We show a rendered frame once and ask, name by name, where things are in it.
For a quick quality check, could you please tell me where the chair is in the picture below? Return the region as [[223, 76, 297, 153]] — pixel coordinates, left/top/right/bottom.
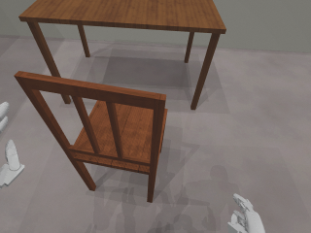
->
[[14, 71, 168, 203]]

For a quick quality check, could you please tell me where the table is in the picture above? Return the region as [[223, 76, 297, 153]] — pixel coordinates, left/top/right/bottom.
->
[[18, 0, 226, 111]]

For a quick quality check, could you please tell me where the robot left hand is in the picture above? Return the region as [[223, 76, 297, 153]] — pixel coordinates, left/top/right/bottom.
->
[[0, 102, 25, 189]]

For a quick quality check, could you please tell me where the robot right hand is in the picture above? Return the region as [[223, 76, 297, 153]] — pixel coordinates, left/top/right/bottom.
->
[[227, 193, 265, 233]]

